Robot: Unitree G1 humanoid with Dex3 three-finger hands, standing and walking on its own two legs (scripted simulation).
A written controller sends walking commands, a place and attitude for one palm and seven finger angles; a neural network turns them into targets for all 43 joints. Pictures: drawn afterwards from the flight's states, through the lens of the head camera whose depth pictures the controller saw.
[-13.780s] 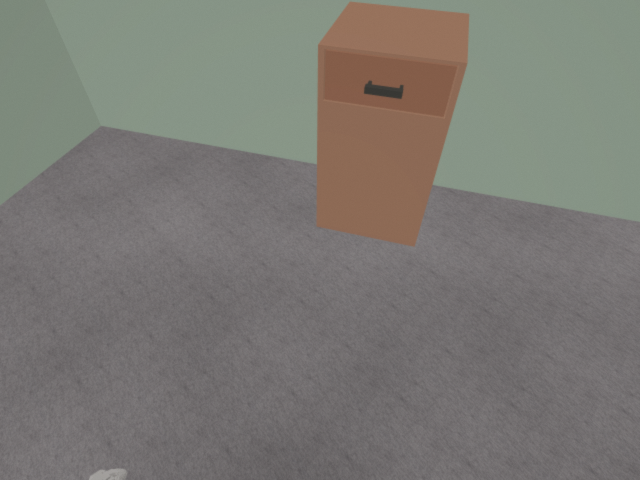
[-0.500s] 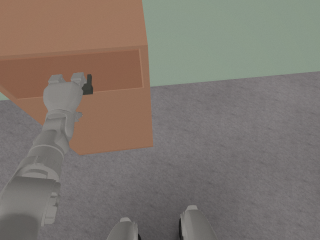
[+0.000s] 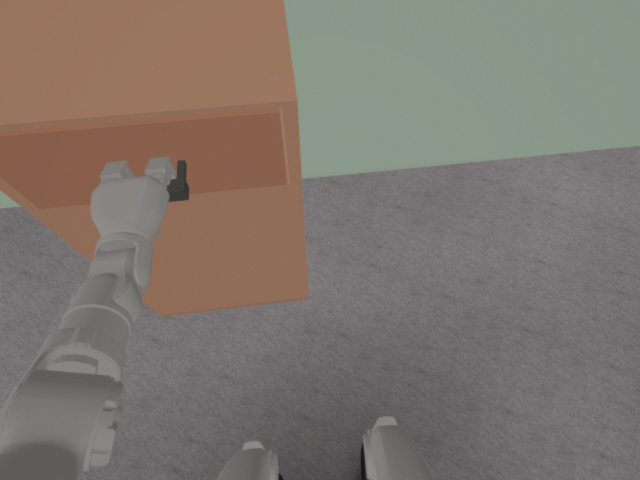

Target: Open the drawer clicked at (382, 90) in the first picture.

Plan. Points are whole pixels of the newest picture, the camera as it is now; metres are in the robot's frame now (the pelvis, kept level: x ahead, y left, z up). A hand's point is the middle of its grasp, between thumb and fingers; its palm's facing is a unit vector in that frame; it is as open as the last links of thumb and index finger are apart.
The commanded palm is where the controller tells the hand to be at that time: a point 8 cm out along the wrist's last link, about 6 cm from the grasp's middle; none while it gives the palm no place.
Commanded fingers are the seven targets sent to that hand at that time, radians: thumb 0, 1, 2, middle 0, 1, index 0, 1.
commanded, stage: pull the drawer open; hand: left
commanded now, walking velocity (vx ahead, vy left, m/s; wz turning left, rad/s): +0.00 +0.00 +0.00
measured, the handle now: (145, 181) +0.52 +0.23 +0.00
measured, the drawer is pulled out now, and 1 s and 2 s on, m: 0.00 0.13 0.24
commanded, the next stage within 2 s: none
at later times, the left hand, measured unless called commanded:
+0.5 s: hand (146, 268) +0.39 +0.21 -0.02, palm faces -0.02 -0.05 -1.00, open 6.0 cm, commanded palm +0.36 +0.22 +0.03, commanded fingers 0.00 0.90 0.90 -0.40 -1.35 -0.40 -1.35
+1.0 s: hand (144, 311) +0.33 +0.21 -0.02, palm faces -0.01 -0.05 -1.00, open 5.9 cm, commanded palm +0.29 +0.22 +0.03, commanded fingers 0.00 0.90 0.90 -0.40 -1.35 -0.40 -1.35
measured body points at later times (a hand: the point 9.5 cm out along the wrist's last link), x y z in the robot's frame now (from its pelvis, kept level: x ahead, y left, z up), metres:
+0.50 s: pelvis +0.01 -0.01 +0.01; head +0.11 -0.02 +0.45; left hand +0.39 +0.21 +0.03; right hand +0.11 -0.27 -0.12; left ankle -0.03 +0.11 -0.67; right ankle +0.03 -0.14 -0.67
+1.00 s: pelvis +0.00 -0.01 +0.02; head +0.08 -0.03 +0.46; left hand +0.33 +0.21 +0.03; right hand +0.13 -0.27 -0.12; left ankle -0.03 +0.11 -0.67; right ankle +0.03 -0.14 -0.67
